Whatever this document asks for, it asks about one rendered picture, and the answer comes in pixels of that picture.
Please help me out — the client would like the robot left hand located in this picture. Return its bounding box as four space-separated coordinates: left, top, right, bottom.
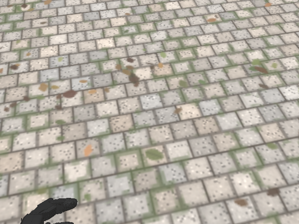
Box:
21 198 78 224

